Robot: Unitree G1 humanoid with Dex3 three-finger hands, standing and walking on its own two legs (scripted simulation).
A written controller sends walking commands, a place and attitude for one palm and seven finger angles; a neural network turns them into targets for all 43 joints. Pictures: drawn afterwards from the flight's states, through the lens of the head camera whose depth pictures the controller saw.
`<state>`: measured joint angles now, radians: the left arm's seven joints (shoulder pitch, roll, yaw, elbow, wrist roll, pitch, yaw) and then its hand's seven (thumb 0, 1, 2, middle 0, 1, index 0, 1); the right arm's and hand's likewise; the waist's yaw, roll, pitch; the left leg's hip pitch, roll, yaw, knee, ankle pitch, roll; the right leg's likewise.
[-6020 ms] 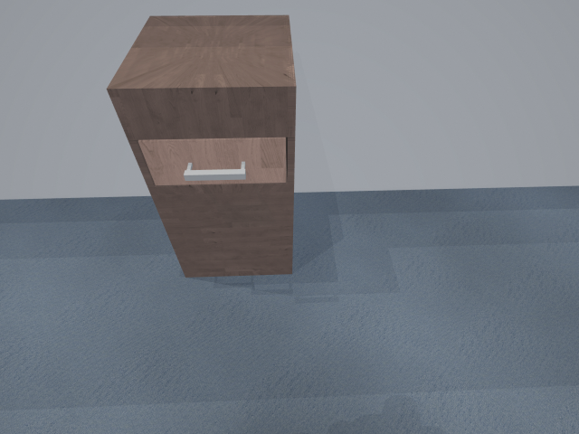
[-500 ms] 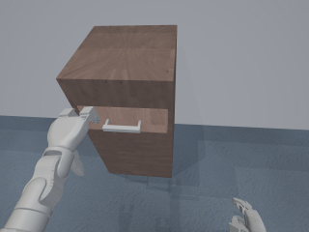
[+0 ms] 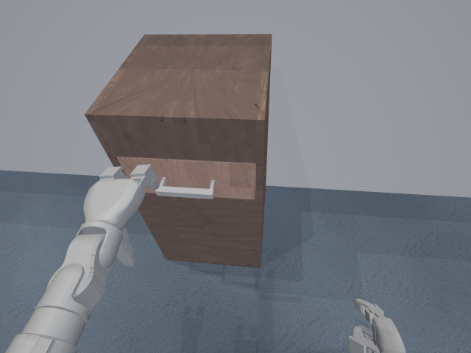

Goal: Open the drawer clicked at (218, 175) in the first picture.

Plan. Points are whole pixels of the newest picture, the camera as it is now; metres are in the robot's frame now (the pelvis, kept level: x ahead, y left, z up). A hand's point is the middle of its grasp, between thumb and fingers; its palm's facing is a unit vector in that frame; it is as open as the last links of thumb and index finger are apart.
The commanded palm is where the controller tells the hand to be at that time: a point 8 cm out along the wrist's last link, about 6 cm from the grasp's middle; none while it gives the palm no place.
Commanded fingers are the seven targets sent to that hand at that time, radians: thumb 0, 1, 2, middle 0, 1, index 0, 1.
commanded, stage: move the hooked fingers above the handle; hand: left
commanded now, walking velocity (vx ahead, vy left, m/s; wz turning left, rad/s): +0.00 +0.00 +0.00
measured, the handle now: (186, 187) +0.55 +0.23 -0.16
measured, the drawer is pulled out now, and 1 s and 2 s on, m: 0.00 0.00 0.00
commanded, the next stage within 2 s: none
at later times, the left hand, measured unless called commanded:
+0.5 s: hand (158, 199) +0.40 +0.22 -0.01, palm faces -0.04 -0.04 -1.00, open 13.8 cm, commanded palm +0.38 +0.23 +0.05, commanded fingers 0.00 -0.50 0.30 -0.30 -1.20 -0.30 -1.20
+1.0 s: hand (172, 195) +0.45 +0.22 -0.06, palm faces -0.05 -0.01 -1.00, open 13.8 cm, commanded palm +0.45 +0.22 -0.01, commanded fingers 0.00 -0.50 0.30 -0.30 -1.20 -0.30 -1.20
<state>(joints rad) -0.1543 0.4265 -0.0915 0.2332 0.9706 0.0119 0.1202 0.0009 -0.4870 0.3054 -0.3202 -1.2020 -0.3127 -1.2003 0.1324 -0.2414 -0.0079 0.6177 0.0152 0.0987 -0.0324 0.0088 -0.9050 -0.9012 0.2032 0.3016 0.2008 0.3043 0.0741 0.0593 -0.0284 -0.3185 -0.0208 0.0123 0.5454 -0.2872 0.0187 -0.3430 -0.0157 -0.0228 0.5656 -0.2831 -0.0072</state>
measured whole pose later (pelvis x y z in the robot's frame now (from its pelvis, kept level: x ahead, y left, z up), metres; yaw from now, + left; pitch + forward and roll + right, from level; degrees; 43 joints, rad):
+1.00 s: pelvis -0.01 +0.01 -0.05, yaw -1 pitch +22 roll -1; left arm -0.73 0.43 -0.01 1.08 1.15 -0.06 0.45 0.00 -0.48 0.31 -0.32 -1.20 -0.31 -1.20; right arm 0.31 -0.25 -0.07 0.70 -0.04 0.09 0.00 0.00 -0.90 -0.90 0.20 0.30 0.20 0.30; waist -0.10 0.04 -0.17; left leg -0.91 0.00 0.02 0.96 -0.44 0.03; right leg -0.91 0.00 -0.02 0.92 -0.39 0.00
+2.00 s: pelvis -0.02 +0.02 -0.09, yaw -3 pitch +29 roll -4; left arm -0.89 0.54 0.03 1.16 1.15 -0.06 0.42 0.00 -0.48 0.31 -0.32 -1.20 -0.31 -1.20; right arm 0.32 -0.26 -0.03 0.70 -0.06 0.08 0.00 0.00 -0.90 -0.90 0.21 0.30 0.20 0.30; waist -0.17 0.06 -0.17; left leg -1.17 0.02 -0.01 1.18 -0.51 0.04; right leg -1.15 0.02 -0.04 1.09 -0.44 0.01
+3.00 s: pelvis -0.03 +0.01 -0.13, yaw -3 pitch +32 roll -4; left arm -0.91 0.55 0.04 1.18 1.16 -0.06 0.44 0.00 -0.48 0.31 -0.32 -1.20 -0.31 -1.20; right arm 0.30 -0.25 -0.01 0.70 -0.06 0.06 0.01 0.00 -0.90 -0.90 0.21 0.30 0.20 0.30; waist -0.18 0.07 -0.19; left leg -1.34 0.03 -0.01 1.33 -0.55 0.03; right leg -1.32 0.02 -0.05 1.24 -0.49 0.00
